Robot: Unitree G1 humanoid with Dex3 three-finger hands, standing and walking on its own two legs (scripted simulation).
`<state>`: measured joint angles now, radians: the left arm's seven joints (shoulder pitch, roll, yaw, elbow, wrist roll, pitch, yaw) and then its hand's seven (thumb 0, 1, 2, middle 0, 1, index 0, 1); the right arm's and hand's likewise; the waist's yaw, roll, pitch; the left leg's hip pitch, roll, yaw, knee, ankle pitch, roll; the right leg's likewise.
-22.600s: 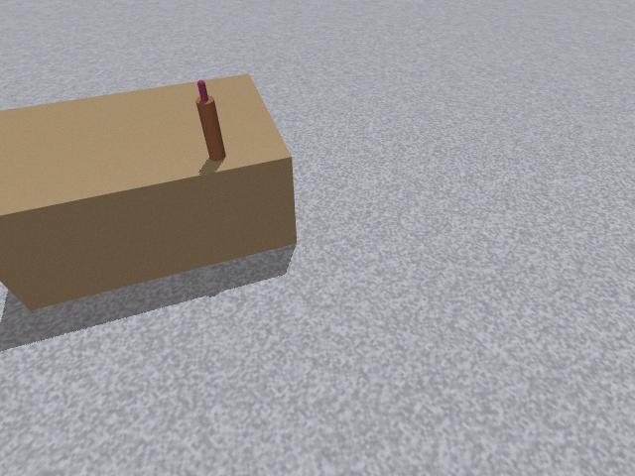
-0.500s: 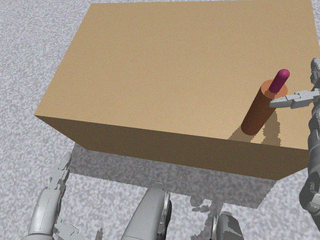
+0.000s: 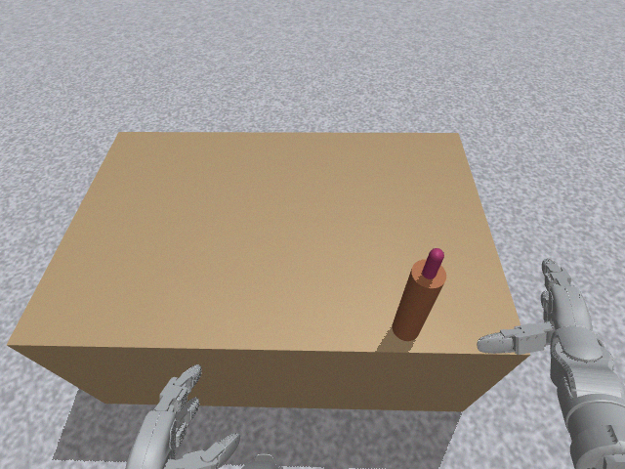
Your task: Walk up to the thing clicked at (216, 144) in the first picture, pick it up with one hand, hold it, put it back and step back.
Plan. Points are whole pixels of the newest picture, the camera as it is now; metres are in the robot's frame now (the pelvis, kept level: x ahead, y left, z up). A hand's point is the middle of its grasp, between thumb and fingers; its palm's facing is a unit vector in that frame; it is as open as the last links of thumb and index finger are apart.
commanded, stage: home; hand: right
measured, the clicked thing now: (419, 295) +0.45 -0.14 -0.14
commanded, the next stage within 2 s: none
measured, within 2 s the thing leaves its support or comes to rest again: neither
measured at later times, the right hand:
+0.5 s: hand out of the picture +0.16 -0.18 -0.06, palm faces +0.11 +0.96 -0.25, open 17.1 cm
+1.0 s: hand out of the picture +0.15 -0.18 -0.05, palm faces +0.12 +0.95 -0.29, open 17.5 cm
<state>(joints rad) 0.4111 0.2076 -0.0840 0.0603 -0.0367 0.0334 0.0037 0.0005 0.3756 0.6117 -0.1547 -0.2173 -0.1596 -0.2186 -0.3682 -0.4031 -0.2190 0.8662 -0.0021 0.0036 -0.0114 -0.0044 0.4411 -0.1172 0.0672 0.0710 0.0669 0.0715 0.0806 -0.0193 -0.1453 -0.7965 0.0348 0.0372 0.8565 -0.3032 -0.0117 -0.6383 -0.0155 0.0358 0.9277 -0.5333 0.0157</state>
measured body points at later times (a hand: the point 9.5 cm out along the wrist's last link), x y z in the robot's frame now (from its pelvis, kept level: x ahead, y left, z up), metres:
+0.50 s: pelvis +0.00 +0.00 +0.01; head +0.03 +0.00 +0.46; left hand +0.16 +0.23 -0.08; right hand +0.15 -0.23 -0.04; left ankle +0.06 +0.13 -0.69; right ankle -0.05 -0.13 -0.69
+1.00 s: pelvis -0.01 +0.00 +0.00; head +0.01 +0.00 +0.45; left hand +0.15 +0.24 -0.07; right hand +0.14 -0.23 -0.03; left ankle +0.06 +0.13 -0.69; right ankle -0.05 -0.13 -0.69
